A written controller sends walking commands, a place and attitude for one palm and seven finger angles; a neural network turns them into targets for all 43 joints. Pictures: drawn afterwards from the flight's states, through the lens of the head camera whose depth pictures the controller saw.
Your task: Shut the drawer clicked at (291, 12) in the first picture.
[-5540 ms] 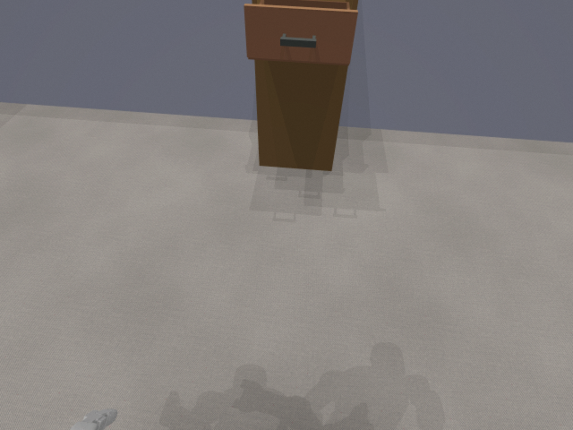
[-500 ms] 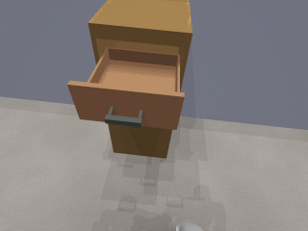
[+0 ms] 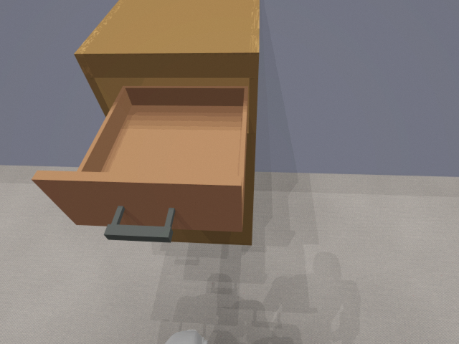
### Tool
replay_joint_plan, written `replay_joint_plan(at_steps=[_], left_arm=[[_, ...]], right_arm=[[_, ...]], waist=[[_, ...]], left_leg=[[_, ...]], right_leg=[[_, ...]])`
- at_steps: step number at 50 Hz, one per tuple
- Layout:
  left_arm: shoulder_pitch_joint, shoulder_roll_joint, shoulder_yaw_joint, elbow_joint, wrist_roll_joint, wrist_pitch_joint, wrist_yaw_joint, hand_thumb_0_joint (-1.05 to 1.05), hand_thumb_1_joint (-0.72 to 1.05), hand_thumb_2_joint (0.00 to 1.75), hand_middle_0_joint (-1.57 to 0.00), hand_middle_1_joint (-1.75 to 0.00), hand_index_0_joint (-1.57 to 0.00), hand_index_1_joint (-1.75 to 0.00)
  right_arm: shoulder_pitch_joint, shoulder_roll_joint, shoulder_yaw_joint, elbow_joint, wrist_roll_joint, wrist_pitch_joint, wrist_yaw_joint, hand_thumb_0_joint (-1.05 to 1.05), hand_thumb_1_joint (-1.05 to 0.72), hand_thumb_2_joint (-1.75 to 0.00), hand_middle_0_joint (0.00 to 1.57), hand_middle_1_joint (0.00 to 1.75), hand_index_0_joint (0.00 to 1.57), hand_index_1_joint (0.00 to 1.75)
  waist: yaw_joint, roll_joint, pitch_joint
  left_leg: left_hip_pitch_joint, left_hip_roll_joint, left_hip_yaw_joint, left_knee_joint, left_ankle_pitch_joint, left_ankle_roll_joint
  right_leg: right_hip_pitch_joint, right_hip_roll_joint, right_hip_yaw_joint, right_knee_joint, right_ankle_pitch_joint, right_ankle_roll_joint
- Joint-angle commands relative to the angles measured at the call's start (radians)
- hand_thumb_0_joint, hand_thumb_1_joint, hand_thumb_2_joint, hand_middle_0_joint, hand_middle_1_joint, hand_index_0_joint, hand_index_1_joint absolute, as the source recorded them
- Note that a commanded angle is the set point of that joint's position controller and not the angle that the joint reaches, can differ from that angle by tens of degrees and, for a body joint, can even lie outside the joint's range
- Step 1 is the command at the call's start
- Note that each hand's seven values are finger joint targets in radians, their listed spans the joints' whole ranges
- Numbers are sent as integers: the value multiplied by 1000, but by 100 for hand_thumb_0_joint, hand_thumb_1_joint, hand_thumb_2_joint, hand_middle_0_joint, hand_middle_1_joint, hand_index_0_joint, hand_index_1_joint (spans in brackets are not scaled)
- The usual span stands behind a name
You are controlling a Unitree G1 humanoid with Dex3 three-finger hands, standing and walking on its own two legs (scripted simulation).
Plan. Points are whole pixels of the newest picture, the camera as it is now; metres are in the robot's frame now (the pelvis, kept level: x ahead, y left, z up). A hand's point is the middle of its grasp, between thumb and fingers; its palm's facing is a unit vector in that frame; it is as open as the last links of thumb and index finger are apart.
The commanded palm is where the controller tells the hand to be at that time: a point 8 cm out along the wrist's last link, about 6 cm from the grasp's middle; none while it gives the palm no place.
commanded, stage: come to a stop and stand still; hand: left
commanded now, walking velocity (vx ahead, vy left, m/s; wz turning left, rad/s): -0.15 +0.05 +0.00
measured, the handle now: (142, 222) +0.31 +0.18 +0.04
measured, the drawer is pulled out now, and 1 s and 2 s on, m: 0.30 0.30 0.30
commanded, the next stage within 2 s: look again from close up in 1.00 s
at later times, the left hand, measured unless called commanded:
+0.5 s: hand out of the picture -0.03 +0.23 -0.17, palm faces +0.04 -0.97 -0.22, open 7.4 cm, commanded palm none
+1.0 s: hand out of the picture -0.06 +0.17 -0.17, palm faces +0.01 -0.99 -0.17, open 7.3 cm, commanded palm none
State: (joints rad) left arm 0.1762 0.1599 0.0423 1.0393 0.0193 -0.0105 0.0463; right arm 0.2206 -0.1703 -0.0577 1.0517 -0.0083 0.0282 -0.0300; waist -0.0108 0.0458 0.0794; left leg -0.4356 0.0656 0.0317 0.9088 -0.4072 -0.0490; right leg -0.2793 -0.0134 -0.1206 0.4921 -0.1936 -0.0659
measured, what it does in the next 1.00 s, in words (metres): steps on the spot: left foot, then right foot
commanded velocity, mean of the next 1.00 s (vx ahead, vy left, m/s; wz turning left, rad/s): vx -0.01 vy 0.00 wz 0.00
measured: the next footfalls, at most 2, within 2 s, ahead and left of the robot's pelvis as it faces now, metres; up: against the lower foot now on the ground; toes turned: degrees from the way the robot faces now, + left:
left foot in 0.20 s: +0.02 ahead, +0.15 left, +0.00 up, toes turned +2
right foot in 0.54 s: -0.05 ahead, -0.08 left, +0.00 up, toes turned -3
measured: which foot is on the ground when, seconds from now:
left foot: up 0.00-0.18, down 0.20-1.00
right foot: down 0.00-0.22, up 0.24-0.52, down 0.54-1.00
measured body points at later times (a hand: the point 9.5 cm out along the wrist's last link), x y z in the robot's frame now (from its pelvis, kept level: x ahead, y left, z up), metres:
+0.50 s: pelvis -0.03 +0.05 +0.00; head -0.01 +0.05 +0.45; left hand -0.03 +0.29 -0.16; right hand +0.04 -0.18 -0.15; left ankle -0.01 +0.15 -0.74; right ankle -0.08 -0.08 -0.72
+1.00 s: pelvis -0.06 +0.02 +0.00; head -0.04 +0.01 +0.45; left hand -0.06 +0.23 -0.16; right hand -0.13 -0.19 -0.16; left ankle -0.01 +0.15 -0.74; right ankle -0.09 -0.07 -0.74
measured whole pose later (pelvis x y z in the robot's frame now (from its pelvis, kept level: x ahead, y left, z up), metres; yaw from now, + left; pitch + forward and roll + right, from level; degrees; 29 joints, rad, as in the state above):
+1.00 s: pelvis -0.06 +0.02 +0.00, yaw -1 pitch -2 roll +0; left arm 0.29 0.12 0.00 1.13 0.00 0.01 0.04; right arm 0.35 -0.13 -0.02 1.19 -0.01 0.02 -0.03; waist -0.03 0.00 0.05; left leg -0.23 0.05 0.05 0.41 -0.15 -0.03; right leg -0.12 0.02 -0.05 0.43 -0.29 -0.04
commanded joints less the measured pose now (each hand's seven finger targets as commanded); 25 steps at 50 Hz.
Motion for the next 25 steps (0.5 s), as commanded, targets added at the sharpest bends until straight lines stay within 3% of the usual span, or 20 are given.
replay_joint_plan(at_steps=[1, 5, 7, 8, 9, 10, 11, 12, 13, 14, 16, 17, 18, 20, 22, 24, 25], left_arm=[[56, 170, 40, -55, 7, 8, 3, 0, 90, 90, -20, -30, -20, -30], [57, 189, 48, -67, 15, 17, 3, 0, 90, 90, -20, -30, -20, -30], [52, 190, 49, -67, 12, 20, 1, 0, 90, 90, -20, -30, -20, -30], [44, 190, 47, -65, 7, 24, -1, 0, 90, 90, -20, -30, -20, -30], [60, 159, 40, -69, 0, 28, -2, 0, 90, 90, -20, -30, -20, -30], [94, 109, 28, -76, -7, 33, -6, 0, 90, 90, -20, -30, -20, -30], [91, 88, 21, -75, -8, 38, -5, 0, 90, 90, -20, -30, -20, -30], [80, 97, 24, -69, -5, 42, -3, 0, 90, 90, -20, -30, -20, -30], [93, 92, 24, -60, 2, 53, -1, 0, 90, 90, -20, -30, -20, -30], [100, 109, 29, -41, 4, 58, -4, 0, 90, 90, -20, -30, -20, -30], [140, 96, 23, -17, 4, 51, -9, 0, 90, 90, -20, -30, -20, -30], [143, 91, 19, -8, 3, 46, -9, 0, 90, 90, -20, -30, -20, -30], [138, 87, 15, -6, 2, 42, -10, 0, 90, 90, -20, -30, -20, -30], [120, 71, 3, -11, -1, 37, -9, 0, 90, 90, -20, -30, -20, -30], [105, 64, -5, -10, -4, 32, -7, 0, 90, 90, -20, -30, -20, -30], [148, 64, -9, 17, -6, 25, -7, 0, 90, 90, -20, -30, -20, -30], [185, 67, -10, 37, -5, 18, -5, 0, 90, 90, -20, -30, -20, -30]], right_arm=[[92, -42, -12, -32, -3, 26, 8, 0, -90, -90, 20, 30, 20, 30], [30, -47, -13, -66, 3, 13, 11, 0, -90, -90, 20, 30, 20, 30], [48, -44, -11, -64, 4, 1, 12, 0, -90, -90, 20, 30, 20, 30], [76, -46, -9, -50, 4, -7, 13, 0, -90, -90, 20, 30, 20, 30], [89, -76, -10, -49, 2, -18, 12, 0, -90, -90, 20, 30, 20, 30], [63, -142, -19, -67, -7, -28, 10, 0, -90, -90, 20, 30, 20, 30], [2, -180, -20, -95, -13, -21, 8, 0, -90, -90, 20, 30, 20, 30], [-54, -163, -9, -110, -19, -17, 6, 0, -90, -90, 20, 30, 20, 30], [-73, -140, -3, -111, -18, -25, -4, 0, -90, -90, 20, 30, 20, 30], [-95, -130, 3, -106, -17, -23, -10, 0, -90, -90, 20, 30, 20, 30], [-97, -116, 10, -103, -12, -25, -13, 0, -90, -90, 20, 30, 20, 30], [-76, -114, 10, -94, -9, -28, -13, 0, -90, -90, 20, 30, 20, 30], [-61, -112, 11, -86, -6, -32, -15, 0, -90, -90, 20, 30, 20, 30], [-23, -118, 3, -65, -6, -34, -15, 0, -90, -90, 20, 30, 20, 30], [14, -126, 0, -38, -7, -33, -13, 0, -90, -90, 20, 30, 20, 30], [20, -126, 1, -22, -1, -35, -11, 0, -90, -90, 20, 30, 20, 30], [16, -119, 1, -14, 4, -36, -10, 0, -90, -90, 20, 30, 20, 30]], waist=[[19, -218, -79], [28, -230, -102], [12, -216, -129], [-3, -199, -136], [-5, -103, -152], [10, 137, -142], [19, 233, -102], [32, 158, -65], [41, 226, -53], [50, 182, -24], [58, 127, -49], [49, 99, -70], [45, 66, -79], [23, 80, -116], [4, 96, -122], [20, 68, -128], [32, 47, -146]], left_leg=[[56, -24, -17, 20, -13, -11], [109, -33, -13, -121, -18, -1], [200, -44, -1, -297, 75, 5], [290, -43, 14, -434, 188, 6], [372, 3, -21, -527, 257, 18], [369, 174, -222, -605, 411, 76], [234, 287, -291, -659, 530, 159], [121, 278, -245, -674, 434, 206], [95, 241, -236, -703, 438, 199], [113, 206, -192, -686, 442, 186], [189, 167, -137, -647, 472, 188], [247, 157, -129, -639, 507, 190], [284, 164, -125, -631, 563, 197], [370, 174, -140, -611, 617, 209], [386, 179, -162, -597, 632, 210], [373, 152, -152, -567, 623, 184], [357, 120, -129, -532, 558, 149]], right_leg=[[16, -306, 212, -149, 532, -140], [43, -296, 233, -125, 449, -134], [43, -266, 230, -95, 343, -97], [6, -242, 208, -59, 249, -59], [-40, -189, 179, 11, 136, -15], [-124, -78, 98, 116, -101, 47], [-110, -31, 71, 250, -321, 78], [-51, -39, 116, 342, -325, 75], [-50, -31, 141, 394, -323, 75], [-78, -28, 158, 444, -274, 73], [-106, -22, 151, 472, -228, 81], [-116, -23, 145, 455, -224, 87], [-117, -29, 138, 422, -228, 92], [-96, -41, 118, 297, -263, 103], [-41, -42, 103, 155, -262, 102], [46, -38, 92, -10, -140, 99], [107, -46, 101, -131, -19, 96]])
